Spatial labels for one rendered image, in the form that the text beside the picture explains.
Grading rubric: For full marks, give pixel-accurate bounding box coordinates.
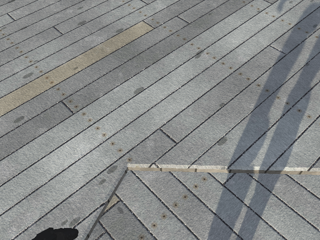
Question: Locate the left robot hand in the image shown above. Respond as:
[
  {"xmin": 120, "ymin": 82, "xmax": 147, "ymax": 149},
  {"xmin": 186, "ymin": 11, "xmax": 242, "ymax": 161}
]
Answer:
[{"xmin": 32, "ymin": 227, "xmax": 79, "ymax": 240}]

